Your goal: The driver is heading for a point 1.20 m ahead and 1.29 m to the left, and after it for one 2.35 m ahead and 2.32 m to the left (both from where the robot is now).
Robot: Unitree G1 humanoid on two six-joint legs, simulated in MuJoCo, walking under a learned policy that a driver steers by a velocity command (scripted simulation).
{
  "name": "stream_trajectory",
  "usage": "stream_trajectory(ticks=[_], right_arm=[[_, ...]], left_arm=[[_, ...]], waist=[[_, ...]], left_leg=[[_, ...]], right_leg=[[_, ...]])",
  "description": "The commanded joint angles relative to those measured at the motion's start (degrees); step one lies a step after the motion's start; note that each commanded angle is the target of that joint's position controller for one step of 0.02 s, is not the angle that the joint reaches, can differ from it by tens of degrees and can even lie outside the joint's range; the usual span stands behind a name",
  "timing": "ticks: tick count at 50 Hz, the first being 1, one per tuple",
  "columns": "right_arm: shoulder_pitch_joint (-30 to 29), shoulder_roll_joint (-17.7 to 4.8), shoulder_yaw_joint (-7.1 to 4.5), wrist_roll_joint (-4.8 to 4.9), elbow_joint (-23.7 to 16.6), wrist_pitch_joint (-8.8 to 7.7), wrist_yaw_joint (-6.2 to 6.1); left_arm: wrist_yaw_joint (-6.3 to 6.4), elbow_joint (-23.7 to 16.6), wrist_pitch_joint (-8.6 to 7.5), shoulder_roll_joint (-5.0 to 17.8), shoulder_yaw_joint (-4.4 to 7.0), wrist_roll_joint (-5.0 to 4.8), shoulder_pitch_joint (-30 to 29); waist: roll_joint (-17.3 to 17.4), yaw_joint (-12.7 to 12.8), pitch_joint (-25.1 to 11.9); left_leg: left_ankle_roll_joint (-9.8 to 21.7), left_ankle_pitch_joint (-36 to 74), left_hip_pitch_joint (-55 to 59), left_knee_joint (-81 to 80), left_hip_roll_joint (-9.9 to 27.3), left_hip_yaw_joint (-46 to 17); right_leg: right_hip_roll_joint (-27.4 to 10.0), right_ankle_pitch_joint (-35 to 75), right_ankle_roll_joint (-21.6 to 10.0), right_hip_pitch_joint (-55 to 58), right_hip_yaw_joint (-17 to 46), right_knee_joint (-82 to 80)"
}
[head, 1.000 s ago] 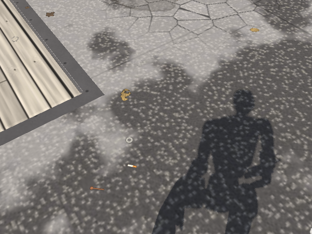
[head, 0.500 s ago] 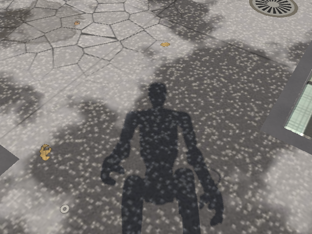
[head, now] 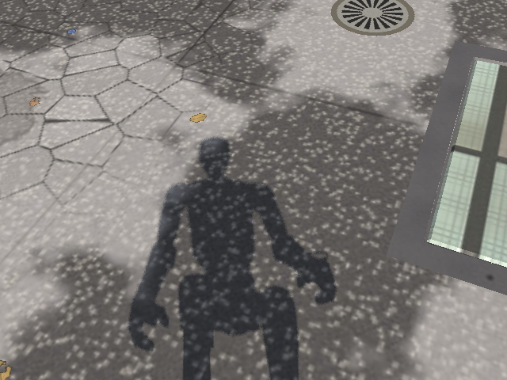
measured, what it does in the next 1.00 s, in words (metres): walks ahead, turning left: left foot, then right foot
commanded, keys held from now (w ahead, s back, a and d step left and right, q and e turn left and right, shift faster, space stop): w+q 1.00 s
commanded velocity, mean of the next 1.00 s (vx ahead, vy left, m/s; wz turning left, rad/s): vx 0.50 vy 0.00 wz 0.46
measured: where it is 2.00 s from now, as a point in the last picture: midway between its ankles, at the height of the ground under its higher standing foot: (129, 235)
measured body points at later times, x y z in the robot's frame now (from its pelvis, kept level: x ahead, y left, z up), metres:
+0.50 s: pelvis +0.28 +0.07 +0.00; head +0.31 +0.09 +0.45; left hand +0.36 +0.35 -0.12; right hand +0.38 -0.20 -0.13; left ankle +0.26 +0.11 -0.75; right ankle +0.39 -0.09 -0.67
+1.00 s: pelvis +0.56 +0.10 +0.00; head +0.59 +0.10 +0.45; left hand +0.49 +0.38 -0.11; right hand +0.81 -0.07 -0.12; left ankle +0.50 +0.21 -0.66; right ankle +0.61 +0.02 -0.75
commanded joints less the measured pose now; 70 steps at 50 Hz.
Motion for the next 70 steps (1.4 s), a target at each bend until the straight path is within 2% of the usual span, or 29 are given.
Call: stream_trajectory(ticks=[1,8,10,12,13,14,15,17,19,23,33,37,38,39,40,41,42,44,46,49,56,60,62,64,65,66,67,68,70], right_arm=[[-3.06,-3.51,-0.5,0.59,-3.38,-0.35,0.31],[-8.35,-2.51,0.44,0.33,-5.96,-1.1,1.07],[-3.64,-3.53,0.02,0.27,-4.9,-1.07,0.54],[9.92,-6.18,-1.28,-0.07,-1.04,-1.61,0.04],[18.44,-8.98,-2.48,-1.01,1.01,-1.9,-0.43],[19.9,-16.07,-4.45,-1.28,0.69,-1.57,-1.0],[17.25,-14.79,-4.32,1.52,0.91,-1.15,-0.39],[10.13,-9.35,-3.05,1.76,-0.15,-0.75,-0.46],[7.61,-6.46,-2.01,1.8,-0.17,-1.13,-0.98],[10.19,-9.47,-2.65,2.0,0.18,-2.59,-1.02],[18.82,-10.72,-3.35,1.11,-0.23,-1.6,-1.96],[12.78,-12.6,-3.74,0.77,-2.59,-2.04,-2.2],[11.87,-11.94,-3.47,1.39,-2.73,-2.48,-1.62],[12.54,-7.4,-2.12,2.08,-4.56,-3.06,-1.2],[19.53,-4.08,-1.44,3.22,-6.39,-2.75,-1.21],[18.73,-8.83,-1.81,1.01,-4.18,-1.67,-1.8],[14.51,-9.28,-1.98,0.52,-4.08,-1.35,-1.31],[11.26,-7.62,-1.74,0.09,-4.67,-0.68,-0.24],[11.41,-6.88,-1.57,-0.27,-4.94,0.55,0.72],[7.2,-5.99,-1.24,-0.29,-6.89,1.23,1.56],[-5.68,-3.49,0.28,-0.06,-11.44,0.76,3.01],[-10.42,-3.75,0.53,-0.53,-13.56,0.67,3.4],[-9.2,-4.43,0.16,-0.9,-13.62,0.72,2.87],[0.31,-6.22,-0.97,-1.32,-11.14,0.21,1.93],[10.31,-8.35,-2.19,-1.8,-7.82,-0.22,1.07],[14.42,-15.06,-4.08,-1.85,-7.52,-0.12,0.11],[13.85,-18.48,-4.93,0.42,-9.22,0.34,-0.21],[13.96,-17.06,-4.78,1.14,-8.1,0.68,-0.72],[9.47,-11.3,-3.17,1.31,-6.91,0.19,-1.43]], left_arm=[[0.29,-1.7,-1.15,7.24,1.05,0.34,3.13],[1.93,0.58,-1.5,6.74,-0.19,1.26,4.2],[2.58,0.91,-1.51,8.53,-0.02,1.48,3.27],[2.85,0.45,-0.69,10.47,0.48,1.81,1.65],[2.71,-1.15,-0.8,10.69,0.36,1.2,-0.78],[1.58,-4.24,-1.36,5.03,-0.72,0.09,2.37],[1.01,-5.17,-1.86,7.3,-0.3,1.18,0.07],[0.32,-7.14,-2.9,7.42,-0.68,1.0,-4.81],[0.29,-7.5,-1.31,6.49,-0.87,2.06,-4.36],[-0.23,-9.55,1.42,4.92,-1.45,2.64,-6.3],[-0.84,-17.02,0.57,5.45,-2.39,1.49,-24.94],[0.1,-14.4,-0.55,9.3,-1.14,1.14,-13.27],[0.81,-12.71,-1.3,11.07,-0.39,1.57,-5.8],[1.94,-12.46,-1.61,15.33,0.64,2.9,3.51],[2.0,-12.83,-0.59,19.83,1.76,3.27,1.39],[1.6,-13.2,0.14,14.71,1.3,2.23,-1.71],[1.38,-13.79,0.23,9.58,0.09,1.72,-4.81],[1.28,-12.81,-0.14,7.06,-0.64,1.82,-6.19],[1.07,-11.38,-1.1,7.26,-0.53,1.19,-4.76],[0.56,-10.2,-2.18,7.85,-0.03,0.55,-3.11],[0.43,-7.75,-1.86,8.61,0.54,0.63,-0.35],[0.98,-5.97,-1.06,10.37,1.1,0.71,2.68],[1.36,-5.26,-0.29,11.78,1.35,0.87,3.28],[1.63,-5.05,0.72,13.48,1.63,0.82,3.3],[1.61,-5.89,0.98,13.14,1.43,0.81,2.59],[0.85,-9.5,0.74,7.63,0.03,0.25,4.41],[0.36,-12.8,0.42,8.33,0.31,1.02,0.66],[0.2,-14.23,0.23,9.88,0.56,1.3,-5.74],[0.22,-13.16,-0.41,8.03,-0.25,0.86,-4.55]], waist=[[-5.74,1.0,0.84],[-5.8,1.34,3.68],[-7.99,-1.06,0.13],[-8.65,-7.02,-6.89],[-5.77,-11.77,-11.12],[7.89,-8.02,-15.81],[4.47,-7.2,-18.38],[-3.76,-4.02,-4.33],[-4.96,-0.34,-0.02],[-1.57,0.03,-1.0],[1.26,-7.42,-0.85],[1.93,-0.78,-4.57],[-1.24,3.36,-8.75],[-7.96,6.27,-17.8],[-21.98,0.96,-21.32],[-12.47,-0.2,-15.11],[-6.08,-0.03,-8.14],[-6.85,-1.06,-3.01],[-9.8,-1.95,-2.65],[-8.85,-2.07,-2.25],[-8.05,0.23,1.12],[-7.83,1.48,2.39],[-8.59,0.47,0.78],[-8.72,-3.92,-5.47],[-5.46,-8.48,-11.23],[5.74,-8.03,-18.24],[8.8,-7.62,-22.15],[1.4,-8.82,-15.39],[-2.56,-3.36,-4.52]], left_leg=[[1.22,5.74,-2.84,-4.38,-1.48,0.62],[5.6,3.86,1.77,-17.93,-7.54,4.93],[7.98,-1.82,8.64,-18.57,-11.25,7.95],[10.88,-4.44,22.2,-22.53,-13.89,7.27],[14.06,-3.8,35.8,-25.99,-8.84,-0.48],[23.15,-0.12,52.8,-27.19,8.05,-28.35],[26.8,1.7,55.18,-34.39,11.1,-44.42],[22.2,-0.29,39.3,-38.14,7.92,-29.61],[18.43,7.31,28.41,-40.46,2.28,-21.2],[17.35,14.32,24.48,-41.96,-2.19,-15.3],[13.4,21.2,38.31,-35.58,-2.41,-19.99],[9.44,29.06,34.3,-25.8,-2.83,-22.23],[7.96,27.47,30.7,-15.25,-6.36,-19.45],[6.75,11.35,23.79,0.71,-9.79,-14.52],[5.29,-26.42,6.64,13.44,-18.12,-8.07],[5.75,-22.94,1.44,18.9,-12.06,-7.81],[5.39,-17.27,1.73,18.2,-10.04,-7.1],[4.24,-13.01,3.76,14.28,-7.0,-5.82],[3.45,-11.62,5.23,13.61,-6.3,-4.7],[2.77,-7.77,1.03,12.73,-5.32,-4.16],[2.58,5.22,0.24,-5.94,-4.6,0.58],[5.34,1.0,3.1,-14.66,-5.76,4.73],[7.5,-5.02,7.55,-17.07,-8.84,7.09],[10.43,-9.13,19.31,-20.4,-13.46,7.87],[12.47,-7.51,33.32,-23.96,-13.43,5.02],[18.06,-16.36,52.14,-26.0,2.72,-18.64],[23.8,-8.71,57.6,-34.94,12.43,-45.54],[22.63,-1.96,54.55,-35.47,10.21,-36.73],[18.36,10.38,39.07,-36.27,5.06,-23.48]], right_leg=[[-16.27,25.64,-1.52,2.95,4.91,-4.66],[-18.88,42.11,0.47,9.95,-2.84,-1.86],[-19.46,62.55,1.61,12.18,-4.63,6.88],[-19.5,65.4,1.96,9.99,-5.84,26.07],[-17.68,50.21,2.51,-0.86,-7.54,41.67],[-6.33,2.38,5.36,-24.32,-8.28,65.36],[-2.83,-16.68,4.83,-34.84,2.89,73.12],[-9.86,-7.85,4.84,-37.59,4.47,66.22],[-12.43,-6.97,6.73,-31.99,3.76,58.29],[-13.14,-3.0,9.89,-30.81,0.9,48.74],[-9.51,8.4,10.23,-35.84,0.75,24.24],[-6.09,1.85,6.91,-15.48,1.32,16.26],[-8.42,3.31,5.15,-4.21,2.99,12.7],[-22.14,-8.82,2.24,9.18,16.28,11.17],[-34.32,-11.6,-3.91,18.21,42.56,4.35],[-33.01,-17.69,-4.3,12.33,43.44,4.38],[-29.99,-15.33,-3.08,4.91,33.65,3.54],[-24.67,-2.41,-0.83,-2.81,19.43,1.01],[-22.65,6.67,-0.28,-5.12,12.42,-0.31],[-23.12,12.72,-1.37,-3.97,6.67,-2.35],[-21.06,17.14,-0.11,-2.36,-5.72,-3.48],[-23.12,23.53,1.09,3.06,-8.91,-0.87],[-23.51,39.79,1.98,6.07,-11.31,5.78],[-23.36,51.3,2.54,5.85,-13.12,22.16],[-21.94,42.87,4.09,-1.64,-14.28,36.39],[-16.9,8.53,6.94,-22.84,-14.31,56.1],[-7.07,-21.0,9.17,-37.34,-4.92,69.27],[-10.51,-15.62,8.62,-43.1,1.57,69.78],[-14.64,-9.28,8.21,-38.3,1.39,59.39]])
Velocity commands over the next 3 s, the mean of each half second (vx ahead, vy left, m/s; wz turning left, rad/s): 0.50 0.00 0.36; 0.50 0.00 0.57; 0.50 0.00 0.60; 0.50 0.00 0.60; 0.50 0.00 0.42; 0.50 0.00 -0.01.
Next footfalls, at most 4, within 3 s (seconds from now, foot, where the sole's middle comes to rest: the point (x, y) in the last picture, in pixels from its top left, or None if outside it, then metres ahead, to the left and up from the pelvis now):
0.26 left None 0.30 0.12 -0.78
0.76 right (271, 318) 0.65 0.04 -0.78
1.30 left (155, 288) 0.74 0.38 -0.78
1.82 right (126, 202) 1.06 0.53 -0.78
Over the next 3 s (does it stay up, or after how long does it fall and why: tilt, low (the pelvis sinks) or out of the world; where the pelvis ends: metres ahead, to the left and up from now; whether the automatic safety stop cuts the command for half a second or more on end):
stays up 1.06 1.05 -0.02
